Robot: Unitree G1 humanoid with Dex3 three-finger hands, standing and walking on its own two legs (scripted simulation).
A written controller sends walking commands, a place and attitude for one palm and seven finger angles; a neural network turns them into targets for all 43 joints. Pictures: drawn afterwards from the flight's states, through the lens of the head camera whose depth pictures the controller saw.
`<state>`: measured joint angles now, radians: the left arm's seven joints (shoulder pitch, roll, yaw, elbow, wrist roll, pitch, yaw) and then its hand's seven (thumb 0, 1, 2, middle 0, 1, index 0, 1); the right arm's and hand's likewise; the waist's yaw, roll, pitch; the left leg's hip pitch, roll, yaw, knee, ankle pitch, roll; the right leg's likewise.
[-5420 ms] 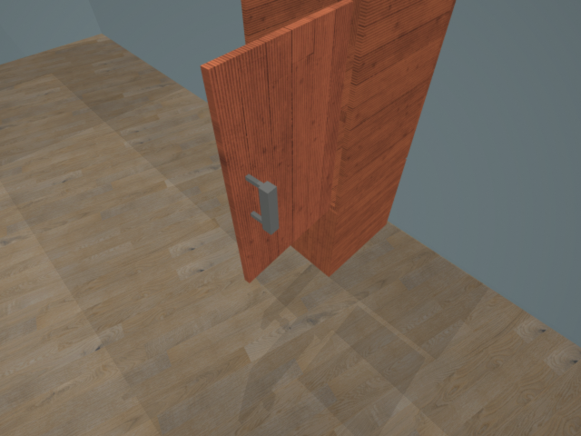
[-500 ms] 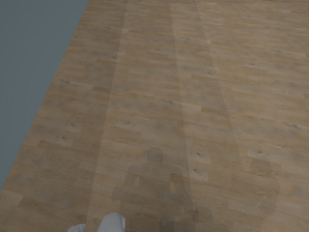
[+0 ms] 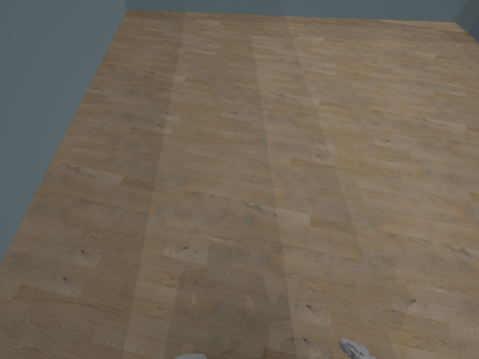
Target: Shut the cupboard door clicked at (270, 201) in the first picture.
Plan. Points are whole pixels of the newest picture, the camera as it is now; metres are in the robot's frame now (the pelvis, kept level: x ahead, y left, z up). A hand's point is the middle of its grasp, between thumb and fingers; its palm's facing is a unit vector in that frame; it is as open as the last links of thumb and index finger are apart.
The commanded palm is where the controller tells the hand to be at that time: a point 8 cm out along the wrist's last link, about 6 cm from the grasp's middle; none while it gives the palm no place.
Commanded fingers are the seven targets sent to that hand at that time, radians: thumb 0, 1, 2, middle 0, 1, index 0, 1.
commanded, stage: walk to a spot facing it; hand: left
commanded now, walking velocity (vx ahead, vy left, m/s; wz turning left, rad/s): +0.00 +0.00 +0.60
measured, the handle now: out of the picture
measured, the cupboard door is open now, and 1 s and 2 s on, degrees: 94 94 94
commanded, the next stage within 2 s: none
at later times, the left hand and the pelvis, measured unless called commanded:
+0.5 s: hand (169, 275) +0.29 +0.18 -0.14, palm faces +0.16 -0.96 -0.23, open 7.4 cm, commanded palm none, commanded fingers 0.00 0.90 0.90 -0.20 -0.30 -0.20 -0.30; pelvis +0.16 -0.03 +0.01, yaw +14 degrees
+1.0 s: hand out of the picture +0.11 +0.23 -0.17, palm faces +0.55 -0.79 -0.28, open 7.4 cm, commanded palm none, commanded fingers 0.00 0.90 0.90 -0.20 -0.30 -0.20 -0.30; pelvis +0.19 +0.00 +0.01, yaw +32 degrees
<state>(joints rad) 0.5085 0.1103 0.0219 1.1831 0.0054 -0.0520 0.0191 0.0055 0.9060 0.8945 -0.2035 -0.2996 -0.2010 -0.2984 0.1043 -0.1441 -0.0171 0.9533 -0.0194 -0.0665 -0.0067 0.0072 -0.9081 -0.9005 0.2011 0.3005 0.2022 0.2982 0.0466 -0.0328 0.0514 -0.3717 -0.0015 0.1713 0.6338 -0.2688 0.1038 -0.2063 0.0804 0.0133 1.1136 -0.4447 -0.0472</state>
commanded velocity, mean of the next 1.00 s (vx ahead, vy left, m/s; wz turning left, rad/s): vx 0.00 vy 0.00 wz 0.60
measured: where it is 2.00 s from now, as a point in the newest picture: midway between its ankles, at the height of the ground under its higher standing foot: (248, 342)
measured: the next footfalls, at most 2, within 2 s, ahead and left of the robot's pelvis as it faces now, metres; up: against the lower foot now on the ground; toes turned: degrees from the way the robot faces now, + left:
right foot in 0.42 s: +0.22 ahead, -0.11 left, +0.00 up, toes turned +8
left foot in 0.84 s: +0.19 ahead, +0.13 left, +0.00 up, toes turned +35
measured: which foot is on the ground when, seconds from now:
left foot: down 0.00-0.44, up 0.46-0.82, down 0.84-1.00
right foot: up 0.00-0.40, down 0.42-0.84, up 0.86-1.00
